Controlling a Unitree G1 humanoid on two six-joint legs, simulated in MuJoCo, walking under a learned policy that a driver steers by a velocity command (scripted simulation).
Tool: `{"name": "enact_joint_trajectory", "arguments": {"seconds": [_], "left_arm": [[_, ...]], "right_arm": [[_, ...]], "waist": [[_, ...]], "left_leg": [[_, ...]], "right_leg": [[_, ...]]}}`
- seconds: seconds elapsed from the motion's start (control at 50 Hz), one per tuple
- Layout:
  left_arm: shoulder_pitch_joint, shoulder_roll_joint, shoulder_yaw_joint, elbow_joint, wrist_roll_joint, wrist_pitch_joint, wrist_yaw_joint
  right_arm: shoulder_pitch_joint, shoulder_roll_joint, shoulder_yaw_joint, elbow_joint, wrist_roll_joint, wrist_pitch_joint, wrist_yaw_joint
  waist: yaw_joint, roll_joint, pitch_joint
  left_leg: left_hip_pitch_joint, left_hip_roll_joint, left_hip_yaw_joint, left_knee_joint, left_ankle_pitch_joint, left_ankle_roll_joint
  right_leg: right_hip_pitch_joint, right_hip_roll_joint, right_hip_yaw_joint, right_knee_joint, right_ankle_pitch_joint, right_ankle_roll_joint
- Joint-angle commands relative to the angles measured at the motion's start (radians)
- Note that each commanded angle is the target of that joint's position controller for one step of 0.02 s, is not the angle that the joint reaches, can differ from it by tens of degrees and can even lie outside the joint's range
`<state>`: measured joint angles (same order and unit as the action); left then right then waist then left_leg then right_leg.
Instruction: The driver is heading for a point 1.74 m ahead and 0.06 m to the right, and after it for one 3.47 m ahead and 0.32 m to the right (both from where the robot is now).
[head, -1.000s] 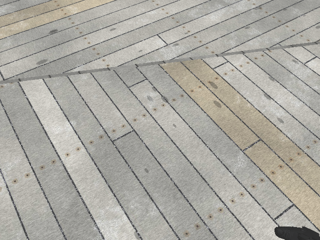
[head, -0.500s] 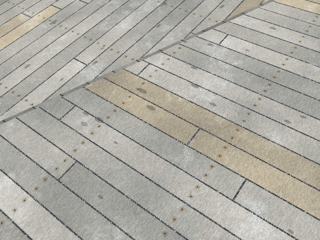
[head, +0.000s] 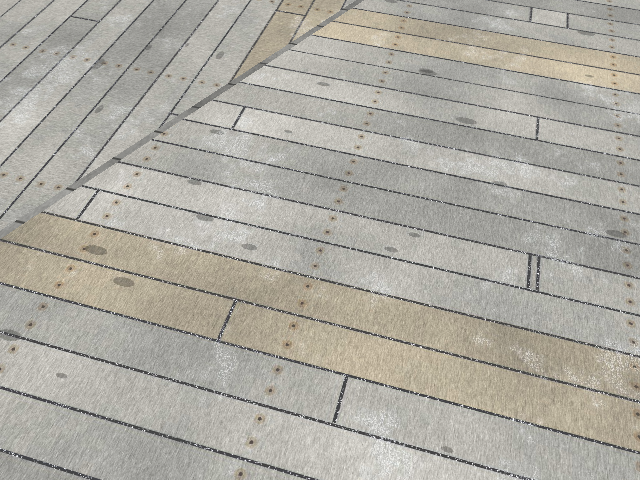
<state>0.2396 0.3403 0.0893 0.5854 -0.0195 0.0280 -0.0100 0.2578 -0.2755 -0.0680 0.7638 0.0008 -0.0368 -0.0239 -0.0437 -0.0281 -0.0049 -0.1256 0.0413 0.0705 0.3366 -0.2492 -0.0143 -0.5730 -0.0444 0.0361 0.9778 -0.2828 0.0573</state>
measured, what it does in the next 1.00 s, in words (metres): walks ahead: right foot, then left foot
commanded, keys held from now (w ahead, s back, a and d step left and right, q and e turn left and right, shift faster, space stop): w+e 0.24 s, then w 0.76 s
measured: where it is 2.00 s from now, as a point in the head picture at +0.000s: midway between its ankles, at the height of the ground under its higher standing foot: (415, 246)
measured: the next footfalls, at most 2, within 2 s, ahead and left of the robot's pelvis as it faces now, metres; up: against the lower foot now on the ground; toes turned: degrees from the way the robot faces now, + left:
right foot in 0.18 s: +0.14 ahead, -0.17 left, +0.00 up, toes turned -10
left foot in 0.70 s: +0.54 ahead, -0.06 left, +0.00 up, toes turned -14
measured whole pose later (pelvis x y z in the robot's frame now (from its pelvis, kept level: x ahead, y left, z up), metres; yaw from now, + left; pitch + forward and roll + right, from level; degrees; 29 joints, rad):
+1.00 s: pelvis +0.51 -0.14 +0.00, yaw -15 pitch +1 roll +2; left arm 0.17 0.29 0.04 0.68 0.00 -0.06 0.00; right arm 0.34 -0.27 -0.05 0.84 0.01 -0.09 0.02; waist -0.06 -0.04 0.03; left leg -0.10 -0.08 0.04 0.26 -0.18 0.06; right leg -0.68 -0.13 0.06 0.85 -0.09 0.02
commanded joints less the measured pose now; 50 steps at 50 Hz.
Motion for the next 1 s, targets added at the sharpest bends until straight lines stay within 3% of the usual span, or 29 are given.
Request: {"name": "enact_joint_trajectory", "arguments": {"seconds": [0.02,0.1,0.14,0.16,0.18,0.2,0.22,0.24,0.26,0.28,0.3,0.36,0.4,0.46,0.54,0.6,0.66,0.68,0.7,0.72,0.74,0.76,0.78,0.8,0.84,0.88,0.9,0.94,1.0], "left_arm": [[-0.155,0.032,-0.007,-0.132,-0.001,-0.036,-0.012],[-0.148,0.042,-0.008,-0.134,-0.007,-0.035,-0.023],[-0.094,0.052,-0.001,-0.12,-0.005,-0.031,-0.024],[-0.007,0.075,0.016,-0.09,-0.002,-0.029,-0.021],[0.147,0.138,0.052,-0.042,-0.008,-0.025,-0.012],[0.291,0.265,0.083,-0.032,-0.011,-0.025,0.006],[0.274,0.287,0.07,-0.067,-0.01,-0.053,-0.005],[0.234,0.188,0.039,-0.067,-0.004,-0.076,-0.016],[0.198,0.143,0.022,-0.061,0.005,-0.086,-0.018],[0.155,0.111,0.01,-0.065,0.007,-0.089,-0.021],[0.093,0.098,0.002,-0.068,0.014,-0.086,-0.015],[0.058,0.095,-0.005,-0.053,0.022,-0.1,-0.001],[0.086,0.108,-0.002,-0.021,0.014,-0.105,0.008],[0.127,0.106,-0.003,0.024,0.011,-0.106,0.019],[0.191,0.117,0.003,0.085,0.002,-0.106,0.023],[0.211,0.117,0.007,0.122,-0.001,-0.093,0.027],[0.199,0.141,0.014,0.134,0.002,-0.075,0.035],[0.182,0.137,0.009,0.133,0.007,-0.067,0.036],[0.174,0.111,-0.005,0.118,0.018,-0.065,0.038],[0.317,-0.006,-0.038,0.106,0.017,-0.08,0.027],[0.3,0.037,-0.038,0.124,0.002,-0.1,0.022],[0.172,0.106,-0.017,0.093,-0.027,-0.109,0.015],[0.088,0.111,-0.021,0.069,-0.026,-0.118,0.013],[0.036,0.1,-0.02,0.059,-0.005,-0.122,0.014],[0.074,0.069,-0.02,0.073,0.006,-0.111,0.013],[0.102,0.03,-0.027,0.09,0.011,-0.091,0.02],[0.089,0.016,-0.033,0.072,0.012,-0.088,0.021],[0.011,0.016,-0.038,0.05,0.022,-0.093,0.02],[-0.118,-0.017,-0.05,0.026,0.018,-0.111,0.008]], "right_arm": [[-0.017,-0.211,-0.055,-0.054,0.005,-0.023,0.008],[-0.013,-0.239,-0.064,-0.038,0.026,-0.028,0.032],[-0.028,-0.248,-0.066,-0.031,0.041,-0.02,0.039],[-0.033,-0.237,-0.061,-0.03,0.041,-0.019,0.039],[-0.009,-0.186,-0.043,-0.027,0.027,-0.023,0.038],[-0.034,-0.104,-0.014,-0.088,-0.016,-0.032,0.035],[-0.077,-0.092,-0.003,-0.14,-0.009,-0.063,0.032],[-0.131,-0.189,-0.026,-0.145,0.032,-0.081,0.043],[-0.121,-0.195,-0.026,-0.132,0.039,-0.091,0.051],[-0.109,-0.183,-0.024,-0.102,0.009,-0.093,0.049],[-0.087,-0.172,-0.024,-0.093,-0.005,-0.088,0.05],[-0.068,-0.143,-0.016,-0.056,-0.004,-0.06,0.057],[-0.125,-0.118,-0.006,-0.069,-0.01,-0.054,0.053],[-0.232,-0.089,0.01,-0.094,-0.001,-0.06,0.06],[-0.355,-0.077,0.02,-0.131,0.011,-0.072,0.08],[-0.376,-0.092,0.016,-0.149,0.01,-0.08,0.093],[-0.273,-0.134,-0.006,-0.131,0.003,-0.08,0.087],[-0.144,-0.168,-0.024,-0.103,0.003,-0.078,0.077],[0.036,-0.208,-0.036,-0.073,-0.006,-0.073,0.065],[0.165,-0.294,-0.06,-0.049,-0.02,-0.069,0.059],[0.191,-0.207,-0.039,-0.028,0.007,-0.07,0.065],[0.11,-0.164,-0.025,-0.035,0.02,-0.065,0.057],[0.039,-0.14,-0.017,-0.046,0.014,-0.058,0.049],[-0.01,-0.122,-0.009,-0.048,0.003,-0.054,0.048],[-0.039,-0.105,-0.002,-0.052,-0.016,-0.064,0.051],[-0.048,-0.097,0.0,-0.036,-0.003,-0.075,0.054],[-0.047,-0.135,-0.007,-0.027,-0.001,-0.079,0.051],[-0.028,-0.143,-0.011,-0.015,0.006,-0.079,0.045],[0.018,-0.161,-0.013,0.0,0.015,-0.068,0.037]], "waist": [[-0.041,0.17,0.046],[-0.025,0.167,0.064],[0.024,0.148,0.053],[0.073,0.123,0.011],[0.14,0.048,-0.078],[0.18,-0.218,-0.138],[0.159,-0.304,-0.226],[0.171,-0.168,-0.138],[0.136,-0.138,-0.079],[0.106,-0.047,-0.032],[0.063,-0.068,-0.029],[0.035,-0.055,-0.018],[0.047,-0.037,0.013],[0.083,-0.042,0.044],[0.126,-0.044,0.099],[0.118,-0.053,0.111],[0.059,-0.097,0.015],[-0.014,-0.095,-0.078],[-0.093,-0.071,-0.216],[-0.049,0.198,-0.401],[-0.076,0.248,-0.472],[-0.076,0.187,-0.265],[-0.053,0.098,-0.144],[-0.019,0.045,-0.051],[0.039,0.078,-0.011],[0.064,0.074,-0.006],[0.076,0.115,0.009],[0.051,0.088,0.041],[0.0,0.066,0.053]], "left_leg": [[0.062,0.246,-0.16,-0.184,-0.077,0.19],[0.02,0.261,-0.089,-0.156,-0.046,0.173],[-0.003,0.264,-0.045,-0.079,0.016,0.149],[-0.054,0.236,0.01,0.046,0.166,0.124],[-0.136,0.173,0.096,0.296,0.297,0.082],[-0.473,0.061,0.148,0.727,-0.025,-0.007],[-0.73,-0.068,-0.076,0.944,-0.332,-0.017],[-0.822,-0.001,-0.14,1.007,-0.256,0.008],[-0.797,0.04,-0.133,0.956,-0.166,0.037],[-0.715,0.08,-0.128,0.879,-0.096,0.042],[-0.664,0.093,-0.128,0.801,-0.029,0.033],[-0.577,0.079,-0.099,0.735,0.083,-0.005],[-0.606,0.065,-0.093,0.614,0.177,-0.024],[-0.565,0.033,-0.08,0.394,0.332,-0.027],[-0.529,0.002,-0.071,0.225,0.415,0.001],[-0.54,-0.008,-0.077,0.16,0.346,0.043],[-0.373,-0.075,-0.018,0.162,0.201,0.094],[-0.187,-0.098,0.011,0.148,0.22,0.128],[0.137,0.013,-0.096,0.206,0.268,0.188],[0.567,0.303,-0.598,0.183,0.103,0.377],[0.615,0.351,-0.862,0.015,-0.044,0.397],[0.468,0.316,-0.702,-0.018,-0.141,0.334],[0.293,0.278,-0.572,-0.049,-0.11,0.294],[0.134,0.238,-0.485,-0.083,-0.018,0.276],[-0.025,0.189,-0.39,-0.136,0.163,0.273],[-0.08,0.153,-0.306,-0.183,0.19,0.27],[-0.105,0.174,-0.282,-0.201,0.242,0.29],[-0.097,0.149,-0.213,-0.214,0.312,0.281],[-0.084,0.098,-0.132,-0.209,0.316,0.23]], "right_leg": [[-0.1,-0.032,-0.033,-0.129,0.023,-0.013],[0.039,-0.027,-0.08,-0.262,-0.014,-0.062],[0.16,0.007,-0.126,-0.365,0.005,-0.103],[0.316,0.057,-0.162,-0.413,0.033,-0.126],[0.547,0.086,-0.136,-0.438,0.035,-0.162],[0.799,-0.163,0.307,-0.544,-0.058,-0.284],[0.878,-0.303,0.785,-0.74,-0.248,-0.428],[0.835,-0.307,0.689,-0.759,-0.259,-0.403],[0.743,-0.279,0.562,-0.74,-0.183,-0.37],[0.636,-0.218,0.407,-0.701,0.06,-0.318],[0.575,-0.189,0.351,-0.727,0.091,-0.308],[0.478,-0.15,0.247,-0.777,0.308,-0.306],[0.485,-0.136,0.192,-0.791,0.382,-0.292],[0.478,-0.102,0.122,-0.802,0.39,-0.254],[0.511,-0.133,0.127,-0.82,0.317,-0.25],[0.614,-0.177,0.14,-0.77,0.398,-0.24],[0.69,-0.17,0.129,-0.607,0.832,-0.211],[0.664,-0.132,0.096,-0.444,0.982,-0.187],[0.481,-0.098,0.087,-0.202,0.838,-0.158],[0.059,0.086,0.052,0.257,0.202,-0.07],[-0.072,0.144,0.168,0.388,-0.277,-0.07],[-0.172,0.069,0.152,0.427,-0.237,-0.076],[-0.165,0.011,0.106,0.371,-0.147,-0.086],[-0.139,-0.028,0.073,0.294,-0.092,-0.085],[-0.03,-0.07,0.068,0.22,-0.035,-0.079],[-0.012,-0.087,0.049,0.167,-0.006,-0.066],[-0.032,-0.092,0.04,0.116,0.022,-0.048],[-0.065,-0.104,0.029,-0.02,0.138,-0.026],[-0.014,-0.068,-0.014,-0.268,0.339,-0.032]]}}
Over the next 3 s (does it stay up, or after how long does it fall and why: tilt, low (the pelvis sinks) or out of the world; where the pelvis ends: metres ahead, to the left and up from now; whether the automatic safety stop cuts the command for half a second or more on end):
stays up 1.53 -0.04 0.00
